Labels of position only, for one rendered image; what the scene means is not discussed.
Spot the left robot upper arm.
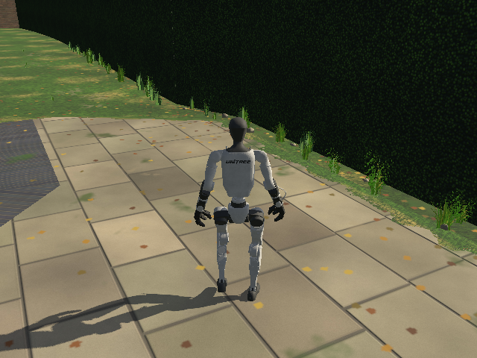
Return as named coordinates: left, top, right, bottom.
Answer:
left=203, top=150, right=223, bottom=192

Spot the robot left forearm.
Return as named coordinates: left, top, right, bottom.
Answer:
left=196, top=180, right=210, bottom=212

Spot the left robot hand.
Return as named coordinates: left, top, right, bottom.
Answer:
left=194, top=210, right=212, bottom=227

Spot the right robot shin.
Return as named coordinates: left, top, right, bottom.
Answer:
left=249, top=245, right=262, bottom=292

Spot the robot right forearm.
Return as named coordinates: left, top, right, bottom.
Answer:
left=268, top=179, right=283, bottom=207

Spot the right robot upper arm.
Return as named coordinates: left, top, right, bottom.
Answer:
left=254, top=150, right=276, bottom=190

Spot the right robot hand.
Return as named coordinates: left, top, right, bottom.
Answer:
left=268, top=204, right=285, bottom=222

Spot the left robot thigh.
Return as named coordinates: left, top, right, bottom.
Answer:
left=213, top=207, right=229, bottom=245

